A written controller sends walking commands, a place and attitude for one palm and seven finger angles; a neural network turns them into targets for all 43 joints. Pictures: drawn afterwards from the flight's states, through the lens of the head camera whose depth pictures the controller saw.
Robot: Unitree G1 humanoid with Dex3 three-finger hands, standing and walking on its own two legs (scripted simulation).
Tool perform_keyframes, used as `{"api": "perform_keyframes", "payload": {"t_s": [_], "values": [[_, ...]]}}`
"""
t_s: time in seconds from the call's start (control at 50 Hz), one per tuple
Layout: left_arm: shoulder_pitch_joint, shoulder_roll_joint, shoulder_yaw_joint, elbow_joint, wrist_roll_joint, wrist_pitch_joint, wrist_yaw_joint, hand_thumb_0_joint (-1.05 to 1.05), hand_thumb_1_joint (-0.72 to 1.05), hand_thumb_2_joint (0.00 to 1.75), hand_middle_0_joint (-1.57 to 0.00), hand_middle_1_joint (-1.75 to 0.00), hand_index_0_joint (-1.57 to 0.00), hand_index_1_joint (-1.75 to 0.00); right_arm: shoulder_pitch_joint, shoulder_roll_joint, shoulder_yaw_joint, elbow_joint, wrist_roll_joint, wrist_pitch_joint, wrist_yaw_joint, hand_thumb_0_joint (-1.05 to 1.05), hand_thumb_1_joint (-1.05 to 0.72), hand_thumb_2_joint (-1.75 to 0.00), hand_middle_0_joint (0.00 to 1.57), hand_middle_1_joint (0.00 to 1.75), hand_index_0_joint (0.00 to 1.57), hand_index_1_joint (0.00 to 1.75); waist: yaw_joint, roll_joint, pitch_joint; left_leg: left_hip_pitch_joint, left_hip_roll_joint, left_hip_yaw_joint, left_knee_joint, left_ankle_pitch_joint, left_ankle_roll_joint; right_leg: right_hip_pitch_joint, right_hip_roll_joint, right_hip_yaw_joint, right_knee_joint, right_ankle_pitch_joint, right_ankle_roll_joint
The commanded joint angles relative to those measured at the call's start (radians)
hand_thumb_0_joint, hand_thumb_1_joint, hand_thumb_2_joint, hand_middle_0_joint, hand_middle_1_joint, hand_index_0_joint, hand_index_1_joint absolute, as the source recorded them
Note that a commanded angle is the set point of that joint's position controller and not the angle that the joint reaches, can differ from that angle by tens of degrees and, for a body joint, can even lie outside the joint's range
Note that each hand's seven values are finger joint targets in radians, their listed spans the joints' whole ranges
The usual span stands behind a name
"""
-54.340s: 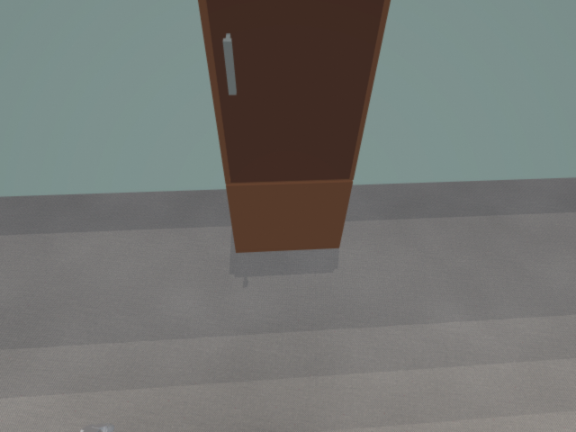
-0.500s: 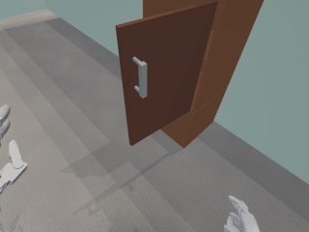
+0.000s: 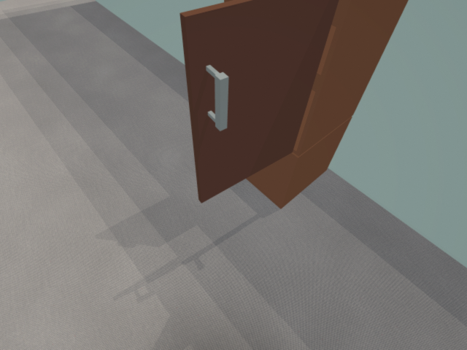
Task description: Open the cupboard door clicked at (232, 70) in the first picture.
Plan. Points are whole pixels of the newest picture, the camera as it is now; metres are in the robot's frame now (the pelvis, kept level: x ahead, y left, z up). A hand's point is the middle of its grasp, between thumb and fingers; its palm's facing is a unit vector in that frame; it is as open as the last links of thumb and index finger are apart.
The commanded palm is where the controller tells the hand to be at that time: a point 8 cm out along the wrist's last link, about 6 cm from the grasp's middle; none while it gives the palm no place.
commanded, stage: let the arm hang, fingers relaxed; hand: left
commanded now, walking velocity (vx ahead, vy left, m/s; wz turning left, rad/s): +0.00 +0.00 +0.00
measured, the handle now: (216, 98) +0.59 +0.08 +0.09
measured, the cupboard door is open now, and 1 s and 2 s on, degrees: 83 83 83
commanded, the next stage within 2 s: look to check the result in 0.66 s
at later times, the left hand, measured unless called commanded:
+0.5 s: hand out of the picture +0.08 +0.20 -0.16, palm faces +0.00 -0.97 -0.25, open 7.4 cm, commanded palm none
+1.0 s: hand out of the picture +0.08 +0.21 -0.16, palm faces -0.01 -0.95 -0.30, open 7.4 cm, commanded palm none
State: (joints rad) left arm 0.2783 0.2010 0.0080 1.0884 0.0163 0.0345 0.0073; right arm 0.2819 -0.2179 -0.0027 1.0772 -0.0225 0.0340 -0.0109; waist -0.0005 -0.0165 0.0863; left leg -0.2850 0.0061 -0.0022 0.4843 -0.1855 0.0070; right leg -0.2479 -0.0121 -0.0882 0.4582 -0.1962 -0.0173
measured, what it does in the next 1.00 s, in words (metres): stands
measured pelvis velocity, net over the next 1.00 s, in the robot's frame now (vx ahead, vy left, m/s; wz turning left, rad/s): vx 0.03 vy -0.01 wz -0.01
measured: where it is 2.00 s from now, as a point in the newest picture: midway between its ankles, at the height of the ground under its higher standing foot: outside the picture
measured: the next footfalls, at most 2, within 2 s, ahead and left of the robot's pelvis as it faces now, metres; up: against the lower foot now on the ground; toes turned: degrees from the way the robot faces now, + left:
none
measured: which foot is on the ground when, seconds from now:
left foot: down 0.00-1.00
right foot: down 0.00-1.00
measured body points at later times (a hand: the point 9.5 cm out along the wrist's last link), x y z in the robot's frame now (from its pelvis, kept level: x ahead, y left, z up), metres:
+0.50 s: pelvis +0.01 +0.00 +0.00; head +0.02 -0.01 +0.45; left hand +0.08 +0.25 -0.14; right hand +0.04 -0.24 -0.16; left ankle +0.05 +0.11 -0.74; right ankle +0.03 -0.11 -0.74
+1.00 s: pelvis +0.03 -0.01 +0.01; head +0.05 -0.02 +0.46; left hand +0.08 +0.26 -0.13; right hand +0.08 -0.28 -0.15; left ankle +0.05 +0.11 -0.74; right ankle +0.03 -0.11 -0.74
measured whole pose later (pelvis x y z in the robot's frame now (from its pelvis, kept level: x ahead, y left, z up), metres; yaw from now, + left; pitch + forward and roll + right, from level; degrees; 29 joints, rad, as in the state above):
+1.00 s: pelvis +0.03 -0.01 +0.01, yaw -1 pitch -2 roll +0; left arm 0.15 0.27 0.02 1.16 0.01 -0.01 0.01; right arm 0.15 -0.27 -0.01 1.14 -0.02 0.01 -0.02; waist 0.00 0.02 0.07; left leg -0.15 0.01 0.01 0.34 -0.17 -0.01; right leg -0.13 0.00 -0.08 0.34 -0.19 -0.03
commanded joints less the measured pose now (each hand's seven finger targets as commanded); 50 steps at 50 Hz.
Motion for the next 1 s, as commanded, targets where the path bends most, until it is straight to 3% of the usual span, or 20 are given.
{"api": "perform_keyframes", "payload": {"t_s": [0.0,0.1,0.24,0.46,0.5,0.7,0.98], "values": [[-0.021,0.158,0.039,-0.021,-0.006,-0.044,0.011,0.00,0.90,0.90,-0.20,-0.30,-0.20,-0.30,0.000,-0.124,-0.036,-0.035,0.001,-0.027,-0.012,0.00,-0.90,-0.90,0.20,0.30,0.20,0.30,-0.008,0.077,-0.070,0.014,0.082,-0.093,-0.132,-0.103,0.028,0.027,-0.105,0.128,-0.139,-0.148,-0.048],[-0.013,0.152,0.039,0.013,-0.006,-0.041,0.015,0.00,0.90,0.90,-0.20,-0.30,-0.20,-0.30,0.028,-0.111,-0.039,-0.005,0.001,-0.023,-0.015,0.00,-0.90,-0.90,0.20,0.30,0.20,0.30,-0.010,0.016,-0.025,0.021,0.079,-0.085,-0.134,-0.109,0.031,-0.004,-0.106,0.128,-0.159,-0.190,-0.050],[-0.028,0.158,0.043,0.017,-0.004,-0.043,0.020,0.00,0.90,0.90,-0.20,-0.30,-0.20,-0.30,0.018,-0.102,-0.037,0.011,0.001,-0.026,-0.013,0.00,-0.90,-0.90,0.20,0.30,0.20,0.30,-0.006,-0.010,-0.011,0.035,0.076,-0.072,-0.132,-0.065,0.029,-0.007,-0.110,0.126,-0.164,-0.182,-0.047],[-0.085,0.160,0.042,0.003,-0.004,-0.050,0.019,0.00,0.90,0.90,-0.20,-0.30,-0.20,-0.30,-0.054,-0.105,-0.031,0.015,-0.003,-0.037,-0.010,0.00,-0.90,-0.90,0.20,0.30,0.20,0.30,-0.001,0.052,-0.025,0.052,0.092,-0.080,-0.174,0.020,0.020,0.057,-0.109,0.118,-0.149,-0.055,-0.032],[-0.096,0.166,0.042,0.001,-0.004,-0.052,0.018,0.00,0.90,0.90,-0.20,-0.30,-0.20,-0.30,-0.060,-0.114,-0.031,0.015,-0.002,-0.040,-0.010,0.00,-0.90,-0.90,0.20,0.30,0.20,0.30,-0.002,0.030,-0.037,0.059,0.093,-0.081,-0.180,0.038,0.018,0.072,-0.108,0.117,-0.148,-0.035,-0.029],[-0.125,0.195,0.047,0.001,-0.006,-0.063,0.016,0.00,0.90,0.90,-0.20,-0.30,-0.20,-0.30,-0.103,-0.155,-0.033,0.016,0.001,-0.046,-0.013,0.00,-0.90,-0.90,0.20,0.30,0.20,0.30,-0.003,0.034,-0.078,0.119,0.101,-0.076,-0.184,0.119,0.015,0.120,-0.118,0.111,-0.162,0.066,-0.032],[-0.151,0.245,0.044,0.012,-0.008,-0.067,0.012,0.00,0.90,0.90,-0.20,-0.30,-0.20,-0.30,-0.139,-0.212,-0.034,0.017,0.003,-0.043,-0.012,0.00,-0.90,-0.90,0.20,0.30,0.20,0.30,-0.008,0.021,-0.084,0.159,0.107,-0.077,-0.195,0.118,0.014,0.124,-0.121,0.125,-0.194,0.072,-0.035]]}}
